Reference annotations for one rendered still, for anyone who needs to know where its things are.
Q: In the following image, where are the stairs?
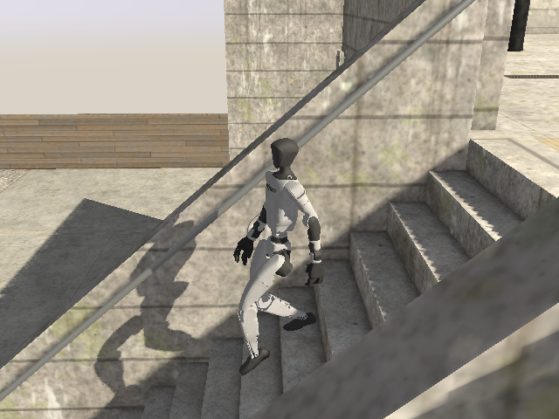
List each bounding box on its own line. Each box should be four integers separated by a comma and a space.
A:
119, 139, 556, 419

